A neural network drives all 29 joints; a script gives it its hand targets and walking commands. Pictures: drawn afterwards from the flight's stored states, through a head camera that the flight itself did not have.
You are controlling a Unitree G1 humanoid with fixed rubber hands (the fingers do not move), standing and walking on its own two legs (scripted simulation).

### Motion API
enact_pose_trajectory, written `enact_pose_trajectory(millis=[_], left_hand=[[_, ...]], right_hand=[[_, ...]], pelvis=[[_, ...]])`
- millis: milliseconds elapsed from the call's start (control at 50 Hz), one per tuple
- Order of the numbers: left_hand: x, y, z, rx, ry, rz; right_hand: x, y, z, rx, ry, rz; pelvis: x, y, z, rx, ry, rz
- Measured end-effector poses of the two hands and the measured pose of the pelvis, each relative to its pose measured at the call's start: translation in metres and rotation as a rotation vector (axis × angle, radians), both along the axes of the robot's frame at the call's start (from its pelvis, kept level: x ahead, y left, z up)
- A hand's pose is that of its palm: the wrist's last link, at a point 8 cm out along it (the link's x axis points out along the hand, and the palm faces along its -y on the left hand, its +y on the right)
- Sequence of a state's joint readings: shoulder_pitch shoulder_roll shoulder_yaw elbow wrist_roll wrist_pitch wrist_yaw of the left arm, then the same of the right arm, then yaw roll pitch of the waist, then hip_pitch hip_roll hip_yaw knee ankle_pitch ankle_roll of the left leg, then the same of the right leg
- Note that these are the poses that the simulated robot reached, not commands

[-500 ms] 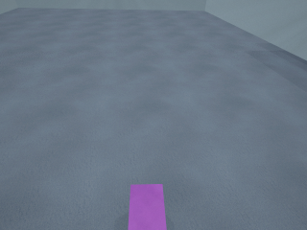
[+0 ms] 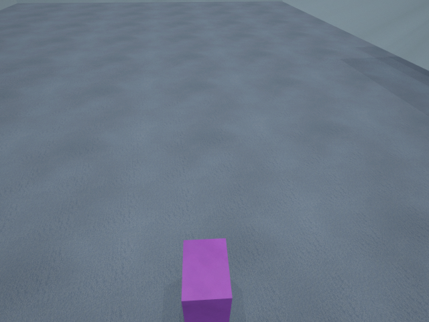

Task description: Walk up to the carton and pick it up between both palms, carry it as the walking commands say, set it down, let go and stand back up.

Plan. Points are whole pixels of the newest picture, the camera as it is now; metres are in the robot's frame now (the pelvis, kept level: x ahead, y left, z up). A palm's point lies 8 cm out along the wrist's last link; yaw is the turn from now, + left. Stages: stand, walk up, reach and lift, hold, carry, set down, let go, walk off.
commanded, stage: stand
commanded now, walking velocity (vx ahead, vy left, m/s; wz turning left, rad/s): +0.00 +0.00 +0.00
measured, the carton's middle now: (205, 284) +0.50 +0.03 -0.63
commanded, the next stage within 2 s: none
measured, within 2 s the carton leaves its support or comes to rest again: neither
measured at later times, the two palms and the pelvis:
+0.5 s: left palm out of the picture +0.03 +0.28 -0.12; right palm out of the picture +0.05 -0.30 -0.12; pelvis -0.01 -0.01 +0.00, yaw +1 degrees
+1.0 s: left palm out of the picture +0.06 +0.27 -0.12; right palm out of the picture +0.08 -0.30 -0.12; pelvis +0.01 -0.02 +0.00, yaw +2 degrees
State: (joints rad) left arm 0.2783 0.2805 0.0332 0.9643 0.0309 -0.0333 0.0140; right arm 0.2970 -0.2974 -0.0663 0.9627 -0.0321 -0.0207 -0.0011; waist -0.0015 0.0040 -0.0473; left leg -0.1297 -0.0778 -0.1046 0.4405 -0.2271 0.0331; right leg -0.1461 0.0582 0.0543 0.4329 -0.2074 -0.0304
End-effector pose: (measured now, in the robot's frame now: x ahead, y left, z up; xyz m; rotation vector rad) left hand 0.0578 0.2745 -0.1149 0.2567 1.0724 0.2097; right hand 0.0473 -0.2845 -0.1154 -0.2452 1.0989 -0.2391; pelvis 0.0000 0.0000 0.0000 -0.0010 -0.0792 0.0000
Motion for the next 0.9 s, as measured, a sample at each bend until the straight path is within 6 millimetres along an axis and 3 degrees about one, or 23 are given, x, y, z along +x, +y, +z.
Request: enact_pose_trajectory(millis=[160, 280, 620, 900], left_hand=[[-0.022, 0.004, -0.007, 0.0, 0.061, 0.006], [-0.031, 0.005, -0.009, 0.004, 0.1, 0.011], [-0.018, -0.001, -0.003, 0.01, 0.086, 0.035], [-0.008, -0.005, -0.005, -0.001, 0.124, 0.046]], right_hand=[[-0.027, -0.008, 0.0, -0.017, 0.079, -0.006], [-0.031, -0.01, -0.001, -0.018, 0.109, -0.001], [0.015, -0.012, 0.0, -0.006, 0.056, 0.052], [0.028, -0.015, -0.001, -0.01, 0.102, 0.065]], pelvis=[[-0.012, -0.002, -0.001, -0.002, 0.006, 0.002], [-0.014, -0.004, 0.0, -0.003, 0.011, 0.005], [-0.007, -0.011, 0.002, -0.002, 0.005, 0.028], [0.005, -0.015, 0.004, 0.001, 0.023, 0.034]])
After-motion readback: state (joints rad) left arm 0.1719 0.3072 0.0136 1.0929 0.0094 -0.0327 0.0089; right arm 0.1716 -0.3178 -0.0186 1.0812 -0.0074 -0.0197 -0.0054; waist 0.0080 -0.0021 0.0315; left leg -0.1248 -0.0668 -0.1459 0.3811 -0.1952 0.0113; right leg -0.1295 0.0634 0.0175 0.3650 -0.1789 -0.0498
